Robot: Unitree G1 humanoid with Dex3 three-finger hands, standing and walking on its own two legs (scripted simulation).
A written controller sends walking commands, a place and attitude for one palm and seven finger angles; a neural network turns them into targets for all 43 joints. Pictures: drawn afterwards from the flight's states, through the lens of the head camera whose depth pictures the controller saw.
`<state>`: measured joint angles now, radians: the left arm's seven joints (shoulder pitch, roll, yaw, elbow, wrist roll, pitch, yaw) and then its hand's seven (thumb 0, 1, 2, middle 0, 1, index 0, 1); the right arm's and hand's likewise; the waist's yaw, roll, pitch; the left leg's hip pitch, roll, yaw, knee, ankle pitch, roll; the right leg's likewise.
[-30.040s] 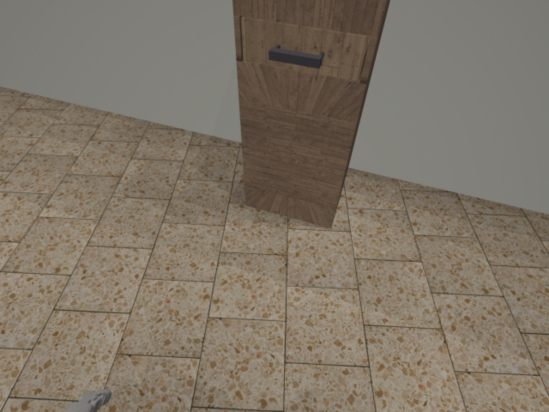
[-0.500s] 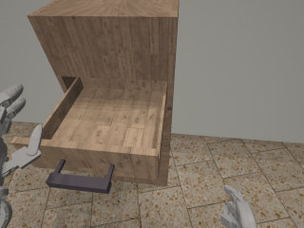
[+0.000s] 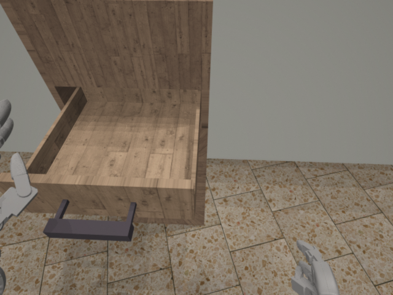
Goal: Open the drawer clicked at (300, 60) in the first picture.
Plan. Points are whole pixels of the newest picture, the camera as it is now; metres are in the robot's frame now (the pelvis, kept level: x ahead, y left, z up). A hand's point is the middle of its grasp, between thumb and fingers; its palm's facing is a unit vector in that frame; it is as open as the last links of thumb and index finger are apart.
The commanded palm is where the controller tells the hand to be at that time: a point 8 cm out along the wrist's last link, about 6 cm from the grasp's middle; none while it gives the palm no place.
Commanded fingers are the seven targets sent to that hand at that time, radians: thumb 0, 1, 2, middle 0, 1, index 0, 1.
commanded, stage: step back with the hand held close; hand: left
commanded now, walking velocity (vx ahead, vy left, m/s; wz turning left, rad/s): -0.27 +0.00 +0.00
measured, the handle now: (94, 217) +0.25 +0.22 +0.03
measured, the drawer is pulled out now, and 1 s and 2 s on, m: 0.30 0.30 0.30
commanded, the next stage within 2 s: stop stepping back and stand still in 0.80 s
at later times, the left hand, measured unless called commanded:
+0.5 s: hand out of the picture +0.11 +0.24 +0.21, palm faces +0.48 -0.79 -0.38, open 7.4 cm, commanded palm +0.05 +0.28 +0.23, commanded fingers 0.00 0.90 0.90 -0.20 -0.30 -0.20 -0.30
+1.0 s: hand out of the picture -0.04 +0.22 +0.20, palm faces +0.36 -0.82 -0.45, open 7.4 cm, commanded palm -0.10 +0.27 +0.23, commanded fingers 0.00 0.90 0.90 -0.20 -0.30 -0.20 -0.30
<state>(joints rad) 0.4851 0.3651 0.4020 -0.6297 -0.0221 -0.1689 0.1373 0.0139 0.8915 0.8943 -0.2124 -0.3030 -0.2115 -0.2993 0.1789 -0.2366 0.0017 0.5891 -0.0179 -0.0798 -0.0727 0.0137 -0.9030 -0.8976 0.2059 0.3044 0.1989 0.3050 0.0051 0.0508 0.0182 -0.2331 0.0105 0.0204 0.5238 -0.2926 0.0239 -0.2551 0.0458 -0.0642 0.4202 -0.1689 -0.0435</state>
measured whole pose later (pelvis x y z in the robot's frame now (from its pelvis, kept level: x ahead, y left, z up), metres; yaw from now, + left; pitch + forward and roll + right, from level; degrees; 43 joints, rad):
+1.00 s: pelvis -0.24 +0.00 +0.00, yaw -1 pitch +1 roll +1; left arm 0.58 0.43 0.43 -0.67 -0.03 -0.23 0.13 0.01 0.89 0.89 -0.22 -0.30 -0.22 -0.30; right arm 0.25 -0.23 -0.01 0.57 0.00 -0.10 -0.06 0.01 -0.90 -0.90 0.21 0.30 0.20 0.30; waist -0.04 -0.06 -0.04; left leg -0.21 0.00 0.06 0.59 -0.45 0.03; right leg -0.40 0.00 -0.04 0.41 -0.03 -0.04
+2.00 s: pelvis -0.31 -0.01 -0.01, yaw -1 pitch -2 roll +0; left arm 0.34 0.15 0.03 0.75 0.01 0.09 0.02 -0.01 0.97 0.89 -0.20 -0.30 -0.20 -0.30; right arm 0.29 -0.19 0.02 0.88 -0.03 0.02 0.01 0.01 -0.91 -0.90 0.20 0.30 0.20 0.30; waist -0.04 -0.03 0.01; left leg -0.28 0.01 0.06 0.63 -0.32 0.03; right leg -0.28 -0.06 -0.10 0.62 -0.31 0.01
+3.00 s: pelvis -0.31 -0.03 +0.01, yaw -3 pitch -2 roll +0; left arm 0.21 0.19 0.02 1.13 0.01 0.00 0.03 0.01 0.91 0.89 -0.20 -0.30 -0.20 -0.30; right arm 0.27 -0.17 -0.02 1.13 -0.02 0.02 -0.02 0.00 -0.91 -0.90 0.20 0.30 0.19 0.30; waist -0.02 0.02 0.09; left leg -0.15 0.04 0.07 0.37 -0.18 -0.01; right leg -0.17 -0.02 -0.10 0.38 -0.18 -0.02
